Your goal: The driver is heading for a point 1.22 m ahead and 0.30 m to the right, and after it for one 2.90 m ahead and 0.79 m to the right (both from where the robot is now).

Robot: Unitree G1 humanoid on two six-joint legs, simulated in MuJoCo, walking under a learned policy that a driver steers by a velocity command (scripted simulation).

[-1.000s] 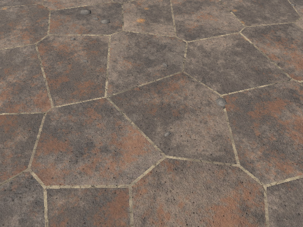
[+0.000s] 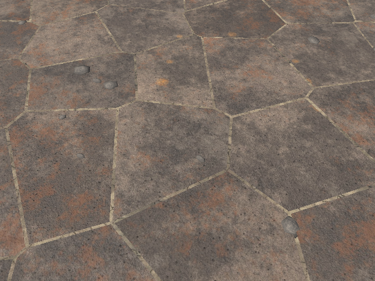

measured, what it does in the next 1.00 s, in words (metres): walks ahead, turning right: right foot, then left foot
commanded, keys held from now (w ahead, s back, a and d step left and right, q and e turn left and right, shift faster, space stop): w+shift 0.44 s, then w+e+shift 0.56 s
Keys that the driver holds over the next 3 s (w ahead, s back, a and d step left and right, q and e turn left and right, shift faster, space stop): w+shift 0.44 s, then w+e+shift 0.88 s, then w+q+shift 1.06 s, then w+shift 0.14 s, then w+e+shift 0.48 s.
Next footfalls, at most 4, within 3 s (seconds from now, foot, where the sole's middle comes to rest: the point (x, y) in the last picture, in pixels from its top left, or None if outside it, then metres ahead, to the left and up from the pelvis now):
0.24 right None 0.45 -0.10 -0.77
0.70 left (167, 194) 0.90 0.10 -0.77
1.16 right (227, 134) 1.24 -0.19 -0.77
1.60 left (250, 79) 1.68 -0.36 -0.77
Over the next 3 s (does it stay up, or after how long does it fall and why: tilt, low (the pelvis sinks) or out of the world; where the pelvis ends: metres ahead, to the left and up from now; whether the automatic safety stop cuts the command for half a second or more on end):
stays up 2.68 -0.66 -0.03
